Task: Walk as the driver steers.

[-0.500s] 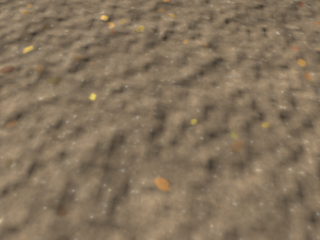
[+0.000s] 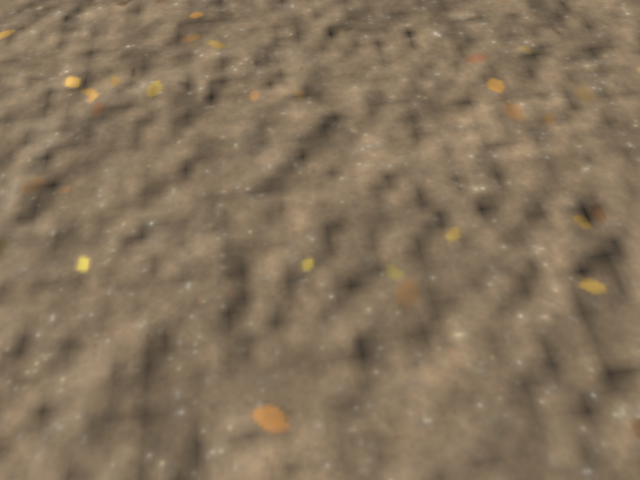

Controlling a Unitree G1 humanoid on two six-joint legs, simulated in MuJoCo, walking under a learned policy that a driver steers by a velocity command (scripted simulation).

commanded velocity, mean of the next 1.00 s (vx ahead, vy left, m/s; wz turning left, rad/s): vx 0.01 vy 0.00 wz -0.59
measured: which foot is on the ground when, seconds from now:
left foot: up 0.00-0.16, down 0.18-0.62, up 0.64-1.00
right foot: down 0.00-0.18, up 0.20-0.60, down 0.62-1.00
